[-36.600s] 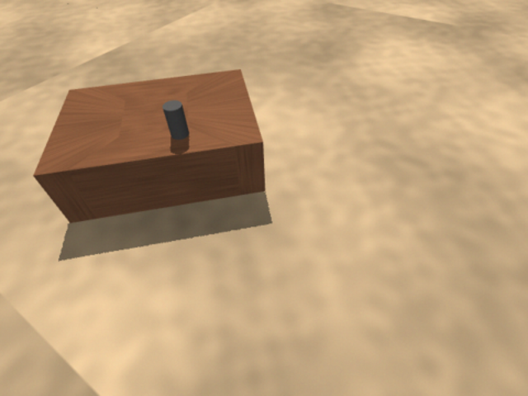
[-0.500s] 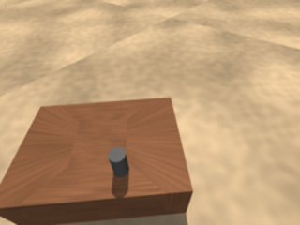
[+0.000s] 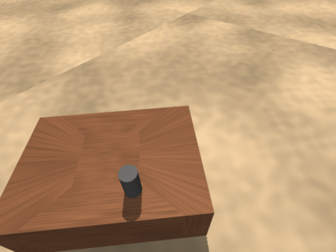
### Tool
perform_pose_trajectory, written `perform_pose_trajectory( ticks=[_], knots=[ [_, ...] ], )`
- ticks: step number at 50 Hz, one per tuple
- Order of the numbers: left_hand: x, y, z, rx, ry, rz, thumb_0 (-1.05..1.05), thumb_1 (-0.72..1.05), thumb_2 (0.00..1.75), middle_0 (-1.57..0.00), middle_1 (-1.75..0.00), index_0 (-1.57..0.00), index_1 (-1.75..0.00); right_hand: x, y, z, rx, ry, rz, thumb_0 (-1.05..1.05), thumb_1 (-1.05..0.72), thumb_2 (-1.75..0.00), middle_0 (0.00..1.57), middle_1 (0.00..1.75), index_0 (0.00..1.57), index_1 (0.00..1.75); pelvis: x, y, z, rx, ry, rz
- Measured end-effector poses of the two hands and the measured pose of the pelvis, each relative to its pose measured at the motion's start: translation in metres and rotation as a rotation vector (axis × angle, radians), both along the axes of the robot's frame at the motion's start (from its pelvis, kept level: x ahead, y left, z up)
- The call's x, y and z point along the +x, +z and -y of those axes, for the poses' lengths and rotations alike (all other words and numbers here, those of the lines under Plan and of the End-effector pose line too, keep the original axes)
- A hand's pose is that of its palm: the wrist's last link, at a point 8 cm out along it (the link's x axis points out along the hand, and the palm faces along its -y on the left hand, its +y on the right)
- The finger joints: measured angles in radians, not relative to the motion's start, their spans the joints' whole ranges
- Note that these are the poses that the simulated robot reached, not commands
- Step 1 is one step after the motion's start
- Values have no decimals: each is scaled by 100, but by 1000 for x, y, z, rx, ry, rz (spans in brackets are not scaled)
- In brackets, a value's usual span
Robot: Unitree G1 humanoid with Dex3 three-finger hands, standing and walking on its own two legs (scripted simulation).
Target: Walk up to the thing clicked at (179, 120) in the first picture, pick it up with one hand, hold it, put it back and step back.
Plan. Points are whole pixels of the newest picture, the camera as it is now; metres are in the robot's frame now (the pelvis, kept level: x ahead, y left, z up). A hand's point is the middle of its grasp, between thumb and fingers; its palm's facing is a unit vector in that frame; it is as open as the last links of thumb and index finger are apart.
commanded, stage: stand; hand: left
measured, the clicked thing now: (130, 181) +0.52 +0.19 -0.37
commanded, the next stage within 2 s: step back in 1.10 s
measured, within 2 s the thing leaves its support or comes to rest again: neither
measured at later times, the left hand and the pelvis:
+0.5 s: hand out of the picture +0.09 +0.25 -0.16, palm faces -0.03 -0.94 -0.33, open 7.4 cm; pelvis +0.01 +0.00 +0.00, yaw +0 degrees
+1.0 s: hand out of the picture +0.09 +0.25 -0.16, palm faces -0.03 -0.94 -0.33, open 7.4 cm; pelvis +0.02 +0.00 +0.00, yaw +0 degrees
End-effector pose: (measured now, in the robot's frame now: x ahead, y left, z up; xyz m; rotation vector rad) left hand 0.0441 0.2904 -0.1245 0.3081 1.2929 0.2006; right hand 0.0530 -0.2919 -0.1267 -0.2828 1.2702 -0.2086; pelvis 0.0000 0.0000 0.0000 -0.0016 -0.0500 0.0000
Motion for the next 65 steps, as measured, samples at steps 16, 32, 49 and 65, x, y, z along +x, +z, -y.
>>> perform_pose_trajectory(
  ticks=[16, 32, 49, 65],
  knots=[
    [37, 3, 1, -3, -20, 56, 0, 90, 90, -21, -30, -20, -30, 21, 4, 3, -11, -1, 28, 0, -90, -90, 20, 30, 20, 30, 12, 1, 0, 2, -5, -5],
    [39, 3, -2, -2, -19, 43, 0, 90, 90, -21, -30, -20, -30, 23, 6, 3, -14, -7, 23, 0, -90, -90, 20, 30, 20, 30, 16, 1, -1, 3, -8, -8],
    [37, 1, -3, -6, -16, 28, 0, 90, 90, -21, -30, -20, -30, 25, 5, 2, -12, -5, 12, 1, -90, -90, 20, 30, 20, 30, 19, 1, -2, 4, -7, -14],
    [34, 4, -5, 73, -33, 54, 0, 90, 90, -21, -30, -20, -30, 26, -2, 34, -32, 2, 53, 0, -90, -90, 20, 30, 20, 30, -17, -10, 21, 11, -9, -32]
  ],
)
